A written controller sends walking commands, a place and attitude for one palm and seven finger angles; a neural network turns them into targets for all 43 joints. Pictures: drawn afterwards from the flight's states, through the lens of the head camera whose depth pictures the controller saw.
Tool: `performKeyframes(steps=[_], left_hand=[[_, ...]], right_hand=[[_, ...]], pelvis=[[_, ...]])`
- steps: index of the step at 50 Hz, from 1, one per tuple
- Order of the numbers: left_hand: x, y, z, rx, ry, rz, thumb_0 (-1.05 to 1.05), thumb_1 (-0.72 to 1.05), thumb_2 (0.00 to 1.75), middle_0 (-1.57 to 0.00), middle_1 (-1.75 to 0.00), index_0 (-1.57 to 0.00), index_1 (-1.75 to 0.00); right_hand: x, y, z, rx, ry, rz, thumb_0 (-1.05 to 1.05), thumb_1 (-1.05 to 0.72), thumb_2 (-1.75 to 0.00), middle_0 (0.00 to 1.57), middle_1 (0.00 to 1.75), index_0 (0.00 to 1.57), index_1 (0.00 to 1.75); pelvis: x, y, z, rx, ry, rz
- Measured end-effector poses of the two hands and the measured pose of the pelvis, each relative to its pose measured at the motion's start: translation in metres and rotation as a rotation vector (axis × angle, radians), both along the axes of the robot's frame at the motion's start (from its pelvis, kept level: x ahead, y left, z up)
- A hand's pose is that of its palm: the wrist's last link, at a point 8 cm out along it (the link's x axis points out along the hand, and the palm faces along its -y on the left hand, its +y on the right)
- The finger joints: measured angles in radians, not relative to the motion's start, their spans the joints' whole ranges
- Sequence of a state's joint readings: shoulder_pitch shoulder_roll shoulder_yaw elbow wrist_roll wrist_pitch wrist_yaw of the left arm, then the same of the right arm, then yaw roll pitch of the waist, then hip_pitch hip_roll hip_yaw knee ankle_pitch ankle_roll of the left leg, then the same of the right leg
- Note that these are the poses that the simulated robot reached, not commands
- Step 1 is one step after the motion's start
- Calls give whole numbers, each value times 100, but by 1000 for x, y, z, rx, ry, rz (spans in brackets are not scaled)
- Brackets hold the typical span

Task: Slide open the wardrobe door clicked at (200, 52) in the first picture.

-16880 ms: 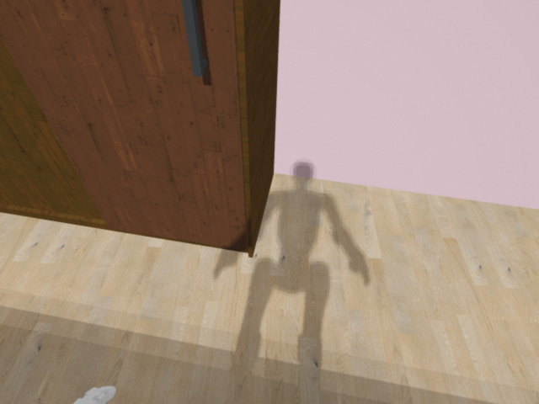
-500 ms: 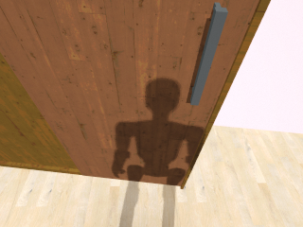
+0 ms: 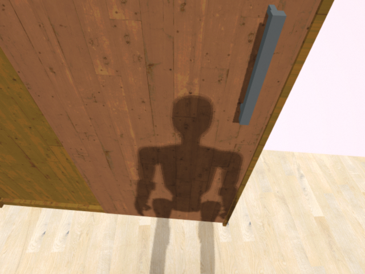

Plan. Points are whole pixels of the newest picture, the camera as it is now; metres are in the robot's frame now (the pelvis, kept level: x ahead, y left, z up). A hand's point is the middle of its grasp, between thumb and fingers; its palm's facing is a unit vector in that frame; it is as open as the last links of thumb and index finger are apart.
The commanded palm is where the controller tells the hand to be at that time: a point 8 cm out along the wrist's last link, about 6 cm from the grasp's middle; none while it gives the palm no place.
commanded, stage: look again from close up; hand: right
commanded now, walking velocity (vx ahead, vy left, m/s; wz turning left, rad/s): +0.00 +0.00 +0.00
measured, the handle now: (255, 73) +0.47 -0.13 +0.22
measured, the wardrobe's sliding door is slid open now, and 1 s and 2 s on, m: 0.00 0.00 0.00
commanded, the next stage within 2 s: raise the hand with hooked fingers in 0.52 s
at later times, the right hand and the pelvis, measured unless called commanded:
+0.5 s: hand out of the picture -0.01 -0.16 -0.17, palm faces +0.02 +0.98 -0.20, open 7.3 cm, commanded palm none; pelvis +0.00 +0.01 +0.00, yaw -1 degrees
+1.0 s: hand (271, 267) +0.15 -0.15 +0.00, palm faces +0.00 +1.00 +0.00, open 8.3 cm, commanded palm +0.11 -0.23 +0.01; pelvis -0.04 +0.03 -0.05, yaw -2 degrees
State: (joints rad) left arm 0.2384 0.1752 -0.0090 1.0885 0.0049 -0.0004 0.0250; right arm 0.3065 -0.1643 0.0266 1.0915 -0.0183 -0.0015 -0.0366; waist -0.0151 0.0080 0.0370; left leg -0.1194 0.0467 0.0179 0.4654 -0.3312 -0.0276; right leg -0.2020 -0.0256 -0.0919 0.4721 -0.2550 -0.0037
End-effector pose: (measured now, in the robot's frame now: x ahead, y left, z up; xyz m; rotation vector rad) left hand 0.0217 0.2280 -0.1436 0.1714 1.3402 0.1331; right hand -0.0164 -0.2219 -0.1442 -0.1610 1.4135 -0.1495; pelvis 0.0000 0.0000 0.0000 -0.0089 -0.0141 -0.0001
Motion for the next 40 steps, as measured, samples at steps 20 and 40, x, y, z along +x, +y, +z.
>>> performKeyframes(steps=[20,40], left_hand=[[-15,9,2,-2,30,7,0,92,90,-20,-30,-20,-30],[44,28,28,60,-467,-35,1,92,90,-20,-30,-20,-30]], right_hand=[[7,11,0,3,-38,-4,0,-91,-90,20,29,20,30],[151,-9,128,-101,-926,-34,2,-87,-87,20,33,20,34]], pelvis=[[-4,12,2,2,-2,-7],[-21,15,-8,-2,48,-49]])
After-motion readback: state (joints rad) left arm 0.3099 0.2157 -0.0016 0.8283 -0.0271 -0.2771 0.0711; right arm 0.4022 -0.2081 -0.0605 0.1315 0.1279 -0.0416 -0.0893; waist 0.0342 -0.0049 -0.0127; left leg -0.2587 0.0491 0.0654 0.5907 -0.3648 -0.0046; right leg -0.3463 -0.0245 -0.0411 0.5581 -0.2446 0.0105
